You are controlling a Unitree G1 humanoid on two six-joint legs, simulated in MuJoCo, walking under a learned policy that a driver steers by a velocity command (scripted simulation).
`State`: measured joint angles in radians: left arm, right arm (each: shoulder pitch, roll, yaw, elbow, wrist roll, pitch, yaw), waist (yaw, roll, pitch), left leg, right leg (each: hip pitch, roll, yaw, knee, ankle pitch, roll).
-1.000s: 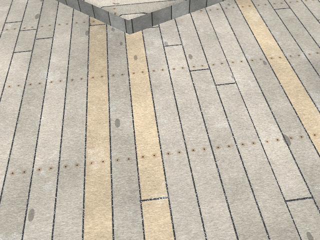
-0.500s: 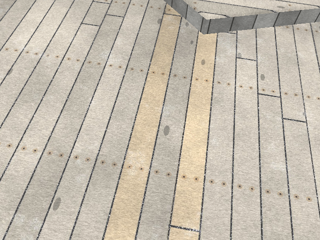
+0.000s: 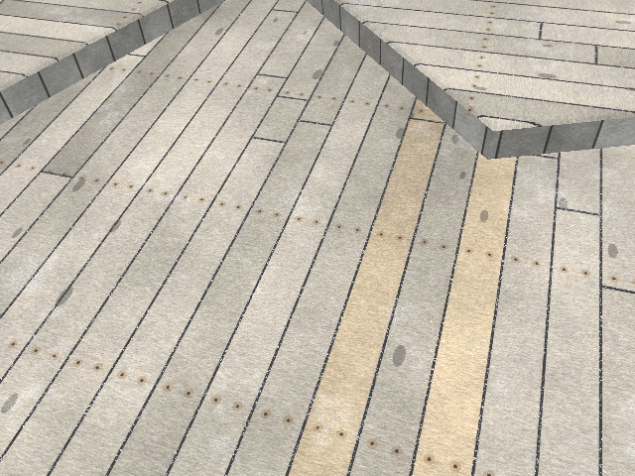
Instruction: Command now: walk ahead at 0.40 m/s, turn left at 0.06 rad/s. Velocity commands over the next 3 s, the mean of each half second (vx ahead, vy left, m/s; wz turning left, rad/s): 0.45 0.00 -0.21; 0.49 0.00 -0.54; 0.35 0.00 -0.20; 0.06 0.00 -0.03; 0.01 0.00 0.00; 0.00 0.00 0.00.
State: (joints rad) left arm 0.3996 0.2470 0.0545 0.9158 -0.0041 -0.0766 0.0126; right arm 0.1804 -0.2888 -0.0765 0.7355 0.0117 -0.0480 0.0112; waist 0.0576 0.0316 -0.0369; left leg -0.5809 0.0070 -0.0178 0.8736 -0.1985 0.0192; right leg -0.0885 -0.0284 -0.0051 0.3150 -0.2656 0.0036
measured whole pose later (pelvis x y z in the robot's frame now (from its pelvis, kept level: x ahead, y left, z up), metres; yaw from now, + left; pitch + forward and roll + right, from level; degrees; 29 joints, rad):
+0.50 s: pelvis +0.23 +0.06 +0.00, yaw -8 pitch +1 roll +2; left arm 0.21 0.30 0.08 0.81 -0.03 -0.04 0.00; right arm 0.31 -0.25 -0.08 0.87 -0.01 -0.10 0.01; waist -0.04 -0.05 0.01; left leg -0.05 -0.03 0.17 0.26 -0.22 0.03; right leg -0.70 -0.11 0.08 1.01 -0.10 -0.01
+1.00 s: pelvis +0.50 -0.05 +0.00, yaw -26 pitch +2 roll +0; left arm 0.32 0.27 0.07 0.72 -0.01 -0.06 -0.01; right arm 0.09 -0.30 -0.06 0.74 -0.01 -0.10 0.00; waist 0.04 0.03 0.05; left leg -0.65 0.12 -0.09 0.94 -0.18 -0.05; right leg -0.21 0.11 0.06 0.35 -0.16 -0.10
